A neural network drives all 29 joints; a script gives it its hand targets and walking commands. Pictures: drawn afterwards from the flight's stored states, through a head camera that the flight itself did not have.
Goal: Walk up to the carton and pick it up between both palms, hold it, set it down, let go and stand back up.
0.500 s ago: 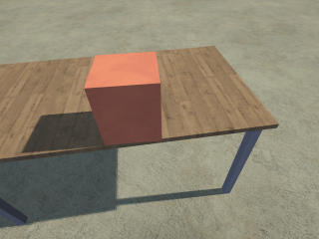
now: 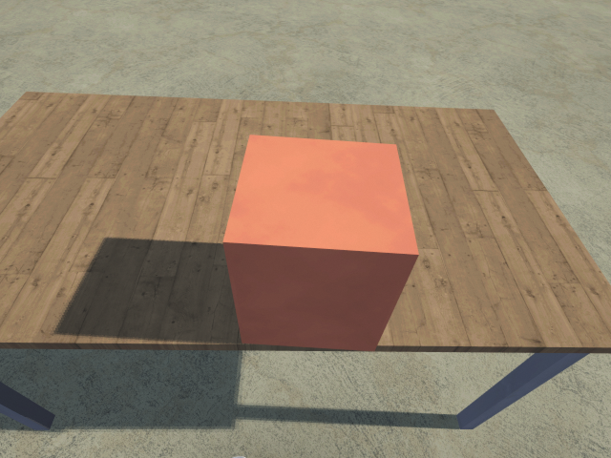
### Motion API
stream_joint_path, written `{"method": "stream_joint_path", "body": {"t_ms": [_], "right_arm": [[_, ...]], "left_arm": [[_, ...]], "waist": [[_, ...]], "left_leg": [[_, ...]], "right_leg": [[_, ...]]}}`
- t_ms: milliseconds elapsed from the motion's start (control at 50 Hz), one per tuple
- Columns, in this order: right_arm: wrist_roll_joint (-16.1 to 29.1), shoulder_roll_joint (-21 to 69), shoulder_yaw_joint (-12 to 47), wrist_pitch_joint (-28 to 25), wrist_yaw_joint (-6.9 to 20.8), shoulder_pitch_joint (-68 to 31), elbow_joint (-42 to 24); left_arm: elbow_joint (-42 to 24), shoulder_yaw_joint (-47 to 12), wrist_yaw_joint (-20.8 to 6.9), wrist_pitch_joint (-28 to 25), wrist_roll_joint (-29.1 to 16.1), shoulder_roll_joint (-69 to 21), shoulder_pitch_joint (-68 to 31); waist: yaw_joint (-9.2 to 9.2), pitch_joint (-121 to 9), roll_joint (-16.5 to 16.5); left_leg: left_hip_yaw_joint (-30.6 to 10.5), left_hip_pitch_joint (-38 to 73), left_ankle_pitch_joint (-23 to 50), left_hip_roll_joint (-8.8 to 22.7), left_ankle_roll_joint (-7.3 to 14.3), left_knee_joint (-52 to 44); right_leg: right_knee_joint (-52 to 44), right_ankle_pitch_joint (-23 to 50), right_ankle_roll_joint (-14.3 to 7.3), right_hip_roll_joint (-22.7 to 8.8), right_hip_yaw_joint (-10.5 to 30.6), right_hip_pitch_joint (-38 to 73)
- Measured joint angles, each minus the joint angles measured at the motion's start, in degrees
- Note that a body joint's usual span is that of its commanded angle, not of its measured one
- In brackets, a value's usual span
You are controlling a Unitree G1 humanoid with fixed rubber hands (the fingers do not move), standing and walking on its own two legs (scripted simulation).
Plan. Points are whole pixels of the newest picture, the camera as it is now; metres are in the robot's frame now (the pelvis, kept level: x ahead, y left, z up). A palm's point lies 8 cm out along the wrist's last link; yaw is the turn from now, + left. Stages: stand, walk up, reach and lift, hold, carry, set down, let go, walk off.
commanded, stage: walk up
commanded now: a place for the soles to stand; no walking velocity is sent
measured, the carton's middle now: (315, 248) +0.41 +0.00 +0.04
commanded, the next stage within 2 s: none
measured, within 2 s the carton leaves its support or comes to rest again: neither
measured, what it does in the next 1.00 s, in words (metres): steps on the spot: right foot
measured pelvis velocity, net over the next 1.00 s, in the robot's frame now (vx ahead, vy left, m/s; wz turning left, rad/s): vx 0.04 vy -0.01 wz -0.08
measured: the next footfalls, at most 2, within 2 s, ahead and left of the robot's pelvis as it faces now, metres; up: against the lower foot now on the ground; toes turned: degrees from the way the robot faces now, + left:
right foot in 0.18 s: +0.11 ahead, -0.12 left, +0.00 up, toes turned +6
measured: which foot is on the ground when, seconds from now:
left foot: down 0.00-1.00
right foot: up 0.00-0.16, down 0.18-1.00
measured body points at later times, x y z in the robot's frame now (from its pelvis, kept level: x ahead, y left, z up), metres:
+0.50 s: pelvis +0.05 -0.02 +0.02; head +0.06 -0.03 +0.47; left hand +0.19 +0.21 -0.11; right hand +0.11 -0.27 -0.12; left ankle +0.07 +0.11 -0.71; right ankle +0.07 -0.13 -0.71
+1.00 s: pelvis +0.04 -0.01 +0.02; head +0.06 -0.02 +0.47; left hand +0.11 +0.24 -0.12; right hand +0.08 -0.27 -0.13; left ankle +0.07 +0.11 -0.71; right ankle +0.07 -0.13 -0.71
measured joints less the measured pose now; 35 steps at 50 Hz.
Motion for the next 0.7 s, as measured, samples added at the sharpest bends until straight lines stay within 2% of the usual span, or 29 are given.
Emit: {"method": "stream_joint_path", "body": {"t_ms": [40,100,160,180,220,260,300,400,700], "right_arm": [[-0.04,0.42,0.42,0.35,-0.29,1.01,0.87],[-0.67,-0.11,0.70,0.46,-0.28,1.96,2.00],[-0.61,-1.49,0.74,0.89,0.01,1.96,2.23],[-0.36,-2.06,0.74,1.16,0.15,1.81,2.24],[0.21,-3.54,0.63,2.04,0.19,0.85,2.58],[0.45,-4.38,0.35,2.97,-0.12,0.09,2.70],[0.43,-4.69,0.39,3.00,-0.25,-0.56,2.88],[0.26,-4.12,1.54,1.48,0.10,-0.49,4.23],[0.58,-4.44,1.98,1.58,0.42,-0.82,7.75]], "left_arm": [[-1.21,0.41,0.11,0.02,-0.28,0.29,-2.32],[-2.83,0.93,0.25,-0.60,-0.51,0.20,-5.21],[-4.06,1.31,0.34,-0.84,-0.43,-0.05,-7.83],[-4.37,1.34,0.33,-0.85,-0.42,-0.09,-8.64],[-4.40,1.25,0.22,-0.77,-1.02,-1.04,-10.21],[-4.11,0.85,0.11,-0.49,-2.12,-1.78,-11.20],[-3.51,0.37,0.15,0.03,-2.53,-2.11,-12.41],[-2.66,-0.39,-0.37,0.22,-2.39,-1.92,-15.34],[3.18,-1.02,-0.57,-0.13,-2.89,-0.88,-13.13]], "waist": [[-0.67,0.21,-0.60],[-1.63,0.24,-0.67],[-2.23,0.34,-0.17],[-2.15,0.20,0.00],[-2.18,-0.15,1.84],[-2.45,-1.25,2.85],[-2.73,-1.93,3.32],[-2.76,-3.31,2.34],[-1.43,-3.99,1.86]], "left_leg": [[0.59,1.86,-0.89,0.02,-0.31,-1.71],[1.46,3.90,-1.23,0.37,-0.66,-3.58],[1.80,3.93,-3.02,1.04,-1.38,-1.58],[1.85,3.56,-3.94,1.26,-1.70,-0.30],[1.00,3.18,-5.65,2.21,-1.84,1.39],[-0.42,3.25,-8.43,1.41,-1.26,1.66],[-1.04,4.23,-5.01,0.94,-0.92,-0.69],[-0.52,6.56,-3.27,0.81,-2.39,-5.51],[0.60,8.97,-0.38,0.85,-2.28,-11.05]], "right_leg": [[-0.91,1.00,0.42,0.47,0.16,-2.63],[-9.31,4.36,0.43,0.60,-0.45,-3.69],[-19.75,15.78,-0.66,1.05,-1.28,-1.64],[-21.95,17.51,-1.10,1.26,-1.19,-0.70],[-21.49,15.10,-1.29,2.46,-1.57,-0.54],[-21.72,14.24,-1.28,2.88,-1.53,-0.44],[-23.11,14.75,-1.05,3.13,-1.35,0.20],[-26.98,16.33,-1.25,3.17,-0.88,1.86],[-32.13,19.41,-1.16,3.48,0.16,3.64]]}}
